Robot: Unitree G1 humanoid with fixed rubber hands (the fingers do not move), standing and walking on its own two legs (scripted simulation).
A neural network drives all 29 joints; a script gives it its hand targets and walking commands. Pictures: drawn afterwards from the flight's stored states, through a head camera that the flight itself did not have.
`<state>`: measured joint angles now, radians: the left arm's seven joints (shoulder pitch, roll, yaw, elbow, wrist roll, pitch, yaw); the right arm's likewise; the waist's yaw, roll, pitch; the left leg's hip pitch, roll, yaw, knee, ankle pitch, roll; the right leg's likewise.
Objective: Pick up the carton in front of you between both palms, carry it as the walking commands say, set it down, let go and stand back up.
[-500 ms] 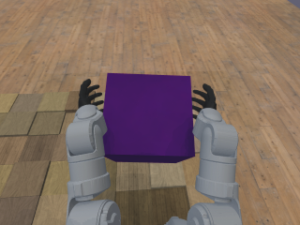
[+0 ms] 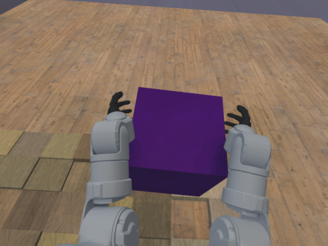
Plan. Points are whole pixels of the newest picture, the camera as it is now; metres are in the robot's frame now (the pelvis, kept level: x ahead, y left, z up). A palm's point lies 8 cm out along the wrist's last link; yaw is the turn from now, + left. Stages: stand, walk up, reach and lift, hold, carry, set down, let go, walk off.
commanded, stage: carry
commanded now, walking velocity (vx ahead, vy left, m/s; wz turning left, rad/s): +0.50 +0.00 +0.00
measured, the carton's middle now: (172, 148) +0.37 +0.01 +0.04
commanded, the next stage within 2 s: none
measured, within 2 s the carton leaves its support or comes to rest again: neither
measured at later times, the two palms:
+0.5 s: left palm (133, 61) +0.74 +0.17 +0.09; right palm (205, 67) +0.73 -0.11 +0.09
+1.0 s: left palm (141, 27) +1.13 +0.20 +0.08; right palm (193, 35) +1.09 -0.08 +0.07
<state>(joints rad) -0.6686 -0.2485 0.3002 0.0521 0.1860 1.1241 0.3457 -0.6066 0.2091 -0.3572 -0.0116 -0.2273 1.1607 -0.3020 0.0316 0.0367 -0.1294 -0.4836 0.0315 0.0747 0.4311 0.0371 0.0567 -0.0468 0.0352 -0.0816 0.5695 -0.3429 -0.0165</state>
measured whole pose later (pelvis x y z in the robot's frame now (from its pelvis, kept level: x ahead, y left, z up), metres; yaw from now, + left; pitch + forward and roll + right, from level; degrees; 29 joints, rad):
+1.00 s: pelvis +0.77 +0.09 -0.01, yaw -2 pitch +8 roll -1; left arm -0.53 -0.24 0.36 -0.04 0.21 0.99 0.30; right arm -0.50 0.23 -0.24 0.02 -0.10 1.01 -0.31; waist -0.11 0.01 -0.03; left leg -0.54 -0.02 0.06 0.64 -0.15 0.12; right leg -0.50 0.04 0.01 1.15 -0.54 -0.01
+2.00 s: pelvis +1.41 +0.14 -0.05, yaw +2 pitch +2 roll -2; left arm -0.59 -0.26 0.19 0.00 0.18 1.02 0.37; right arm -0.51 0.19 -0.33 -0.05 -0.19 1.02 -0.30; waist 0.11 -0.04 -0.05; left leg -0.50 -0.10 0.00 1.53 -0.44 -0.01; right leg -0.43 0.06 -0.24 0.52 -0.22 -0.16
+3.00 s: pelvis +2.07 +0.26 -0.03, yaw -2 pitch +4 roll +1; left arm -0.16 -0.13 0.05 -0.35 0.09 1.20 0.26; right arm -0.13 0.13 0.01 -0.35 -0.08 1.24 -0.28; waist -0.05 -0.03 -0.13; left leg -0.26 0.03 0.20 0.48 -0.28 0.03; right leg -0.42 -0.05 -0.07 1.11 -0.48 -0.01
